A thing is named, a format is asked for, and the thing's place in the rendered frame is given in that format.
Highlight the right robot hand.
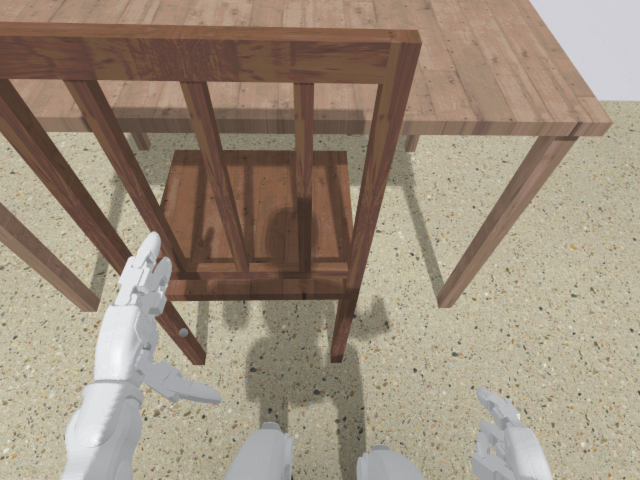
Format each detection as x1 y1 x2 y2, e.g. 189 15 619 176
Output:
471 387 553 480

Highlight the right robot shin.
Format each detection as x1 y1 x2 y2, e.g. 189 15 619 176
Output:
368 444 390 455

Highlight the left robot forearm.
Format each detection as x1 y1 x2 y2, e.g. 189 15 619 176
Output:
60 380 144 480

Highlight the left robot hand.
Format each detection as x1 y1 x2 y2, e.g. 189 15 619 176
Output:
94 231 222 404

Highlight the chair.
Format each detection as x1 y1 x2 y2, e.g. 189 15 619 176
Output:
0 22 422 365

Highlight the robot right thigh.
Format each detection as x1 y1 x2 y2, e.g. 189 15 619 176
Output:
357 450 426 480

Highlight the table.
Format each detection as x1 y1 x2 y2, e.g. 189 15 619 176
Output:
0 0 614 312

